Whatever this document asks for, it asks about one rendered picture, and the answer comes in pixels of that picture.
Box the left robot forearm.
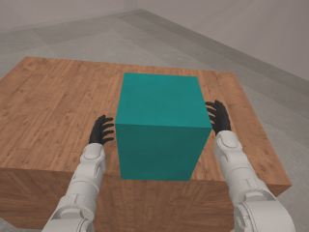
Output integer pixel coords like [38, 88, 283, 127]
[42, 143, 107, 232]

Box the carton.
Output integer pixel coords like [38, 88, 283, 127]
[115, 72, 212, 182]

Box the right robot forearm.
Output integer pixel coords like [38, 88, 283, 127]
[213, 130, 296, 232]

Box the left robot upper arm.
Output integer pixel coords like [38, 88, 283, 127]
[42, 217, 95, 232]

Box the right robot hand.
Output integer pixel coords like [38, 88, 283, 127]
[205, 100, 231, 136]

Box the pedestal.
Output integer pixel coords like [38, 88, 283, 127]
[0, 56, 292, 232]

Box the right robot upper arm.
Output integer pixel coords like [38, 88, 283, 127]
[234, 200, 295, 232]

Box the left robot hand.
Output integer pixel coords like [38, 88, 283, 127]
[89, 115, 114, 145]

